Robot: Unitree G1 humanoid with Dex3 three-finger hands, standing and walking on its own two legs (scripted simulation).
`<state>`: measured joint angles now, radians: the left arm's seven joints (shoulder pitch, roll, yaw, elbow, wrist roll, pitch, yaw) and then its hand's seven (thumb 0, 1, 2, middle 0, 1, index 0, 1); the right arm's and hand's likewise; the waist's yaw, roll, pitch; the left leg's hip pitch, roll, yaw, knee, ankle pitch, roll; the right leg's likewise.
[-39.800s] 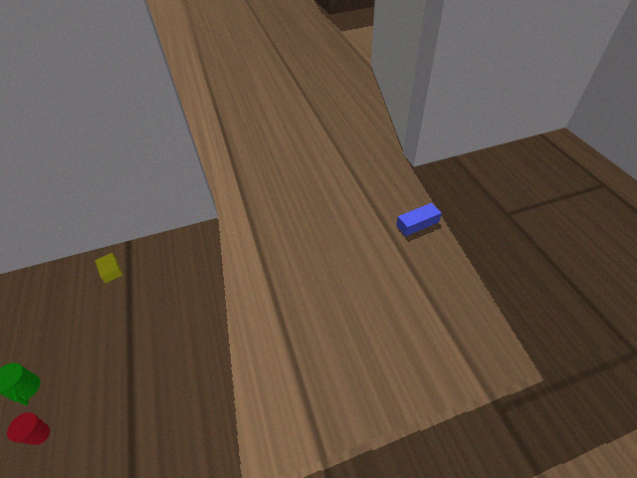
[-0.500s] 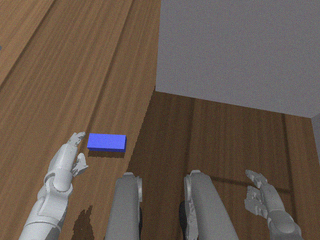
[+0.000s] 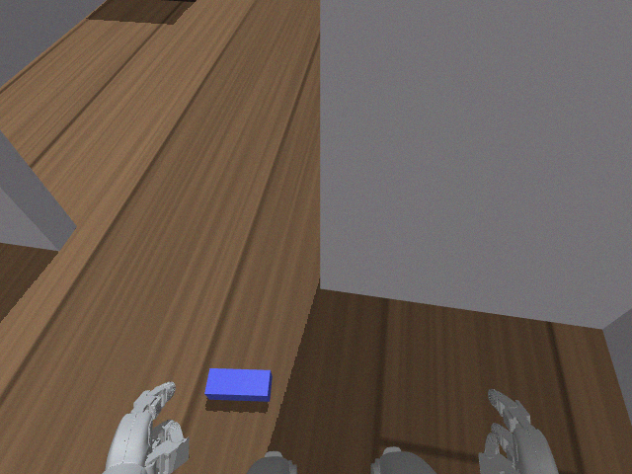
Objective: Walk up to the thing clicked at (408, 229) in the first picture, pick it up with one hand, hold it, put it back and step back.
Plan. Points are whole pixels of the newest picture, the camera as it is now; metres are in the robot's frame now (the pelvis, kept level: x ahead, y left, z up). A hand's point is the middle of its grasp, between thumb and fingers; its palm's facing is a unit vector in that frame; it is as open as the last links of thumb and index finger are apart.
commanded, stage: home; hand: left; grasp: from above
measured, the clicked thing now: (239, 384) +0.44 +0.23 -0.67
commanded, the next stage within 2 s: none
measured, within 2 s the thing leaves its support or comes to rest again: neither
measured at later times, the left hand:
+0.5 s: hand (182, 460) +0.17 +0.17 -0.03, palm faces +0.07 -0.98 -0.19, open 7.4 cm
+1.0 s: hand (178, 457) +0.17 +0.18 -0.03, palm faces +0.05 -0.98 -0.20, open 7.4 cm
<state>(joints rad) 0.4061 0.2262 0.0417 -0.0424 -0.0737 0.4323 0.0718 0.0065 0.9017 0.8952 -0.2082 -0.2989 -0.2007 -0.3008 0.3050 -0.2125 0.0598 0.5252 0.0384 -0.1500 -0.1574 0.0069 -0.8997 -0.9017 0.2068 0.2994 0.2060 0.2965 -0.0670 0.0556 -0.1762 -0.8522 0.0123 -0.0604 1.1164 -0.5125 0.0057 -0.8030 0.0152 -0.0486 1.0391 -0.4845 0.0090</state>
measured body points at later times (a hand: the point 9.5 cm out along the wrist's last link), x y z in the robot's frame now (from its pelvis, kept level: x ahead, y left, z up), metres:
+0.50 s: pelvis +0.01 -0.01 +0.02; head +0.03 +0.00 +0.47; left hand +0.16 +0.22 -0.01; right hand +0.19 -0.25 -0.04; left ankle +0.02 +0.11 -0.66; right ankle +0.01 -0.13 -0.66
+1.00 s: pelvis +0.01 +0.00 +0.02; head +0.03 +0.00 +0.47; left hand +0.17 +0.23 -0.01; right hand +0.17 -0.24 -0.04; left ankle +0.02 +0.11 -0.66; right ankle +0.01 -0.13 -0.66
